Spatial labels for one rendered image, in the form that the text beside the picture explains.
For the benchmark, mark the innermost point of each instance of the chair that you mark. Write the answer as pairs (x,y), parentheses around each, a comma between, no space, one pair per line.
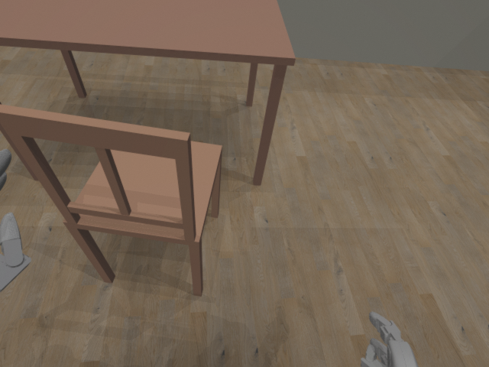
(150,183)

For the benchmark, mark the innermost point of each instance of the robot left hand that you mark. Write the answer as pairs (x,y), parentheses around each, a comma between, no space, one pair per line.
(13,262)

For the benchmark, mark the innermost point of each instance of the table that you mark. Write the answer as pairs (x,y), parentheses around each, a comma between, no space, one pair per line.
(247,31)

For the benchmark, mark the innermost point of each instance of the robot right hand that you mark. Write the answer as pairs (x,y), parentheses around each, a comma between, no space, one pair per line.
(397,353)

